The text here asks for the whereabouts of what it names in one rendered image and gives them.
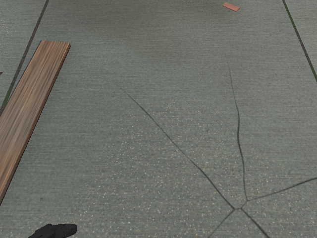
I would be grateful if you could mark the robot left hand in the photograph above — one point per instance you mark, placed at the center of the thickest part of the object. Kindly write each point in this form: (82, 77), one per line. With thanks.
(55, 231)

